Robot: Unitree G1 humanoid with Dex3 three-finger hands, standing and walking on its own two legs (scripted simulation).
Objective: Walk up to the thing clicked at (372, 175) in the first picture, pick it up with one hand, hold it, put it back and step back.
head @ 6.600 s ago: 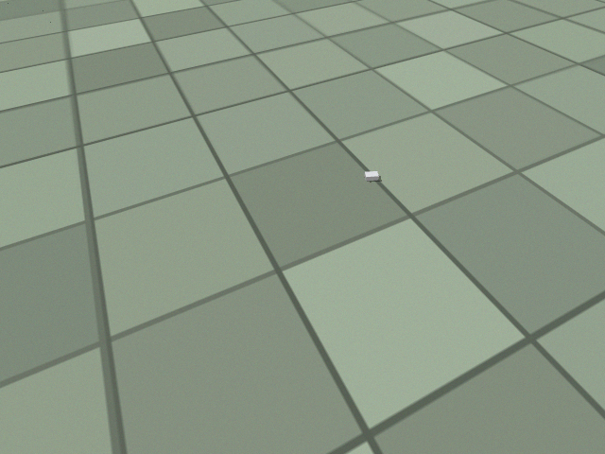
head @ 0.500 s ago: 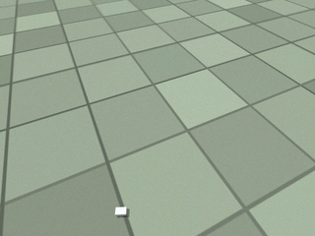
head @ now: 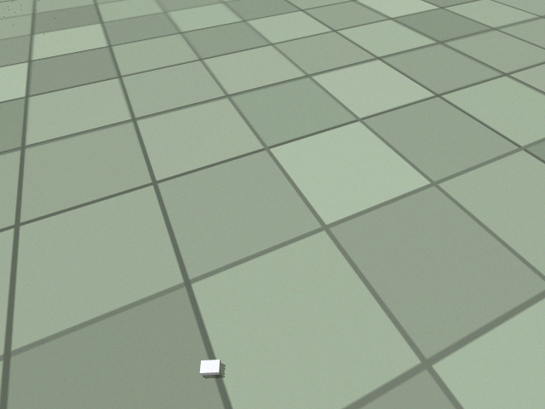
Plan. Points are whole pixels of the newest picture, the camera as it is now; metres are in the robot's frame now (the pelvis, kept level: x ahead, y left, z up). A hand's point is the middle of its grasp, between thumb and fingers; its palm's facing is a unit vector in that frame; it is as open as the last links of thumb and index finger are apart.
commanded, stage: stand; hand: left
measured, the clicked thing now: (210, 367) +0.42 +0.25 -0.77
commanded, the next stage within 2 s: none
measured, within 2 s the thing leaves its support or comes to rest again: neither
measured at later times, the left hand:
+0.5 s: hand out of the picture +0.08 +0.25 -0.16, palm faces -0.04 -0.94 -0.34, open 7.4 cm
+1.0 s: hand out of the picture +0.07 +0.25 -0.16, palm faces -0.03 -0.94 -0.34, open 7.4 cm
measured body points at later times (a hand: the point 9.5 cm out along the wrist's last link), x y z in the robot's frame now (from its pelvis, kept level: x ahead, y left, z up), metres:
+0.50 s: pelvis +0.00 +0.00 +0.00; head +0.01 +0.00 +0.45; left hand +0.08 +0.30 -0.13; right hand +0.07 -0.30 -0.13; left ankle +0.01 +0.13 -0.75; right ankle +0.01 -0.13 -0.75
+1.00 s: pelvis +0.01 +0.00 +0.00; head +0.02 +0.00 +0.45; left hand +0.08 +0.30 -0.13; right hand +0.09 -0.30 -0.14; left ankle +0.01 +0.13 -0.75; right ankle +0.01 -0.13 -0.75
